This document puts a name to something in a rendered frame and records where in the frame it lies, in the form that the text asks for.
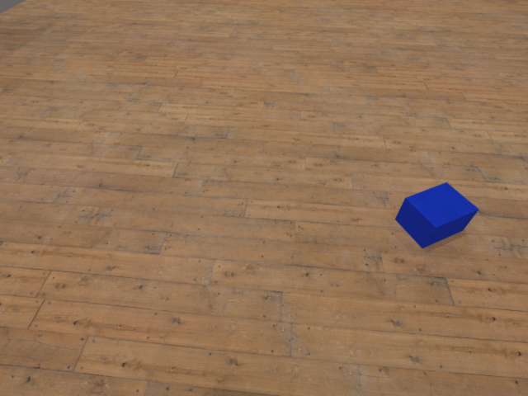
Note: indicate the carton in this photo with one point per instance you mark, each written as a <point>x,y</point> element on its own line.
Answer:
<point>435,214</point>

